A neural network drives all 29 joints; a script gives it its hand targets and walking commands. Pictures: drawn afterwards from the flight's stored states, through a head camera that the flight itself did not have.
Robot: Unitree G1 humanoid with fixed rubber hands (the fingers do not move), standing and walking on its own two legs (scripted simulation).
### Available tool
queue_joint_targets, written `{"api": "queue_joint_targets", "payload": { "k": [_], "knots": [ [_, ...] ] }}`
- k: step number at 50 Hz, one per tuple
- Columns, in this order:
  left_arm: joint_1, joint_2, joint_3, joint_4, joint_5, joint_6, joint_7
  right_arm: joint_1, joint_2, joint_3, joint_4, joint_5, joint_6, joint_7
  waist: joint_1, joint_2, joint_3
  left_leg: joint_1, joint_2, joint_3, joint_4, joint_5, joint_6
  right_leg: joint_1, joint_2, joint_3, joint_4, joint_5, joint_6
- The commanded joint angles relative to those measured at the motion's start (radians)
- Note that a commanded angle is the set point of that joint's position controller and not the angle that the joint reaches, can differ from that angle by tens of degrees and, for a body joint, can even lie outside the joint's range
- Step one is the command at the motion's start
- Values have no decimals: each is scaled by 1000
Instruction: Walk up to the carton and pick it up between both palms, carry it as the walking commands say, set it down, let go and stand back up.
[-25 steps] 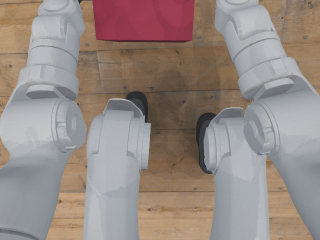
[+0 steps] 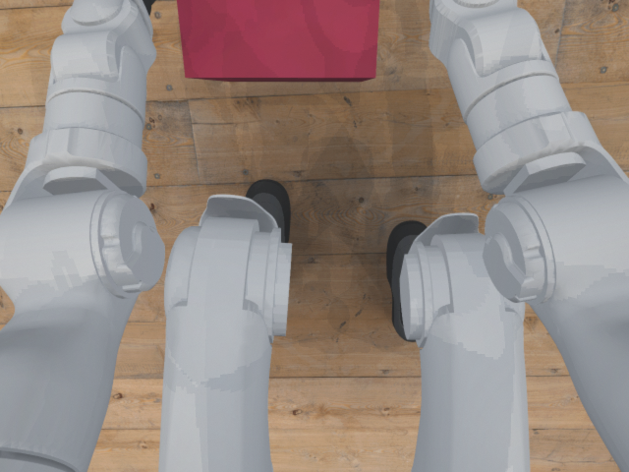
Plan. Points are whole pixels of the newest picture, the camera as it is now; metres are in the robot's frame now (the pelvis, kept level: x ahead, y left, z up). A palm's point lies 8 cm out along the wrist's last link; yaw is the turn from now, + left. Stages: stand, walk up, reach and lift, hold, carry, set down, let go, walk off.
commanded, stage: set down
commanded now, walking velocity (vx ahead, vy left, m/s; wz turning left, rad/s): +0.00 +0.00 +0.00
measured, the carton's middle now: out of the picture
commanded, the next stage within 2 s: none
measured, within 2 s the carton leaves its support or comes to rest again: neither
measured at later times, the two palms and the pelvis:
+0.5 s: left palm out of the picture +0.50 +0.25 -0.21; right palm out of the picture +0.54 -0.04 -0.21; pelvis +0.00 +0.00 +0.00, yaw +0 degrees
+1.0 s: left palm out of the picture +0.51 +0.26 -0.21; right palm out of the picture +0.57 -0.04 -0.20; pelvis +0.01 +0.00 +0.00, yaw -1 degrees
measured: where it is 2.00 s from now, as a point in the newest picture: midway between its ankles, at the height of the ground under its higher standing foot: (337, 282)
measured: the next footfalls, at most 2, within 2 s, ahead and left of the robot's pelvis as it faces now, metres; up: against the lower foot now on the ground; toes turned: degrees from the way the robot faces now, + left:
none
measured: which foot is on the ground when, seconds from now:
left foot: down 0.00-1.00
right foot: down 0.00-1.00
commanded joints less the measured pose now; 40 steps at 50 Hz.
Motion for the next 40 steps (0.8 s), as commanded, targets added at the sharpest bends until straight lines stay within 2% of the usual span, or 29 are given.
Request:
{"api": "queue_joint_targets", "payload": {
  "k": [1, 2, 3, 4, 9, 10, 11, 13, 14, 15, 16, 17, 18, 19, 20, 22, 23, 24, 26, 27, 28, 29, 31, 33, 34, 35, 37, 38, 40],
  "knots": [
    [-564, -625, -156, -98, -11, -41, -211, -628, 661, 192, -207, 39, -82, 186, 216, -155, -1005, 450, -53, 91, -22, 249, 78, 263, -12, -22, -161, 218, -14],
    [-557, -604, -136, -100, 0, -43, -206, -579, 642, 177, -167, 26, -75, 188, 218, -155, -974, 440, -51, 92, -21, 237, 71, 230, -13, -10, -179, 193, -21],
    [-549, -566, -122, -71, -1, -48, -203, -612, 674, 197, -200, 44, -79, 186, 254, -149, -1004, 449, -51, 97, -28, 229, 79, 243, -17, -1, -186, 182, -18],
    [-565, -566, -141, -102, -10, -54, -199, -569, 664, 176, -175, 26, -78, 186, 227, -122, -988, 437, -53, 94, -35, 235, 70, 243, -9, -6, -170, 203, -26],
    [-537, -540, -100, -66, -4, -57, -191, -600, 551, 178, -200, 23, -91, 166, 213, -156, -997, 414, -48, 96, -8, 238, 67, 272, -28, -9, -170, 201, -20],
    [-519, -526, -143, -82, -24, -62, -183, -594, 514, 176, -223, 21, -98, 155, 186, -144, -1013, 447, -52, 85, -25, 242, 66, 254, -17, -43, -161, 210, -6],
    [-529, -491, -109, -80, -10, -69, -178, -593, 530, 177, -202, 39, -96, 155, 221, -102, -1043, 477, -48, 109, -17, 271, 59, 281, -20, -14, -179, 232, -9],
    [-532, -430, -93, -77, -5, -71, -163, -543, 491, 154, -153, 30, -84, 151, 227, -120, -1005, 458, -46, 100, -34, 253, 60, 245, -17, -21, -177, 212, -5],
    [-526, -438, -76, -69, -16, -80, -161, -564, 456, 162, -203, 13, -98, 139, 198, -151, -1025, 459, -52, 94, -24, 257, 58, 280, -30, -31, -178, 209, -5],
    [-512, -373, -72, -41, -3, -80, -145, -564, 416, 151, -188, 27, -93, 133, 238, -106, -1004, 470, -45, 89, -43, 223, 58, 244, -27, -26, -170, 176, -8],
    [-519, -313, -44, -51, -4, -89, -129, -570, 374, 152, -192, 24, -99, 126, 219, -138, -1017, 467, -38, 83, -32, 252, 52, 272, -36, -20, -177, 212, -1],
    [-503, -267, -19, -40, 0, -90, -119, -539, 337, 138, -188, 31, -97, 114, 230, -117, -1014, 445, -34, 102, -22, 252, 53, 285, -31, -9, -173, 214, -3],
    [-544, -240, -60, -102, -45, -106, -104, -556, 294, 125, -227, 34, -109, 97, 195, -95, -1066, 501, -36, 90, -37, 273, 45, 289, -29, -28, -156, 231, -3],
    [-513, -164, -12, -55, -18, -116, -89, -559, 268, 149, -189, 39, -104, 88, 249, -119, -1049, 461, -30, 98, -31, 260, 45, 325, -43, -16, -163, 223, 2],
    [-480, -76, 9, -37, -15, -122, -67, -530, 192, 126, -175, 28, -101, 70, 222, -111, -1042, 452, -34, 101, -43, 223, 39, 332, -43, -22, -177, 206, 2],
    [-443, 15, 43, -8, -14, -129, -38, -507, 73, 112, -157, 40, -98, 39, 247, -126, -1024, 466, -24, 94, -50, 237, 33, 342, -59, -16, -178, 197, 12],
    [-435, 7, 42, -20, -9, -131, -27, -503, 77, 122, -182, 53, -108, 36, 245, -93, -1037, 467, -25, 98, -36, 263, 35, 328, -54, -13, -176, 226, 8],
    [-431, 49, 57, -25, -37, -141, -15, -531, 28, 123, -210, 61, -116, 18, 216, -115, -1097, 508, -25, 86, -42, 284, 33, 380, -68, -23, -171, 250, 14],
    [-419, 177, 82, -16, -30, -167, 23, -472, -117, 91, -161, 48, -121, -19, 229, -99, -1088, 485, -19, 99, -29, 304, 22, 354, -61, -9, -167, 254, 15],
    [-412, 155, 56, -9, -35, -160, 29, -463, -135, 72, -131, 45, -119, -24, 204, -76, -1084, 530, -17, 87, -51, 320, 18, 319, -55, -32, -163, 258, 20],
    [-391, 209, 116, 3, -15, -172, 42, -443, -139, 94, -135, 61, -125, -29, 256, -76, -1104, 503, -15, 101, -27, 339, 22, 344, -64, -3, -167, 276, 17],
    [-378, 205, 72, -16, -46, -179, 41, -425, -144, 82, -127, 60, -124, -32, 219, -69, -1149, 544, -22, 85, -34, 374, 19, 334, -64, -25, -146, 311, 19],
    [-361, 246, 110, 7, -56, -192, 51, -421, -174, 85, -151, 64, -132, -46, 216, -66, -1179, 515, -11, 92, -13, 399, 19, 380, -70, 3, -162, 343, 18],
    [-394, 271, 102, -21, -93, -203, 59, -464, -143, 149, -177, 117, -137, -46, 256, -124, -1225, 537, -12, 95, -5, 452, 22, 412, -74, 1, -142, 387, 29],
    [-379, 284, 78, -43, -78, -208, 56, -459, -119, 153, -199, 137, -136, -42, 253, -80, -1256, 564, -4, 80, -24, 434, 28, 425, -72, 7, -140, 391, 31],
    [-378, 259, 49, -47, -103, -208, 61, -476, -162, 142, -212, 134, -149, -43, 228, -95, -1265, 597, -5, 77, -18, 468, 24, 389, -65, -15, -126, 391, 37],
    [-367, 288, 57, -39, -110, -215, 61, -442, -151, 159, -195, 177, -145, -33, 270, -63, -1282, 622, -6, 90, -19, 514, 26, 381, -61, -1, -134, 412, 35],
    [-349, 267, 35, -39, -109, -213, 63, -432, -119, 173, -193, 191, -141, -33, 263, -35, -1287, 654, -10, 82, -17, 534, 28, 372, -66, -13, -113, 425, 32],
    [-330, 293, 54, -58, -101, -219, 65, -396, -86, 194, -198, 209, -137, -27, 284, -58, -1319, 657, -7, 84, -17, 538, 39, 365, -67, 5, -143, 414, 32]
  ]
}}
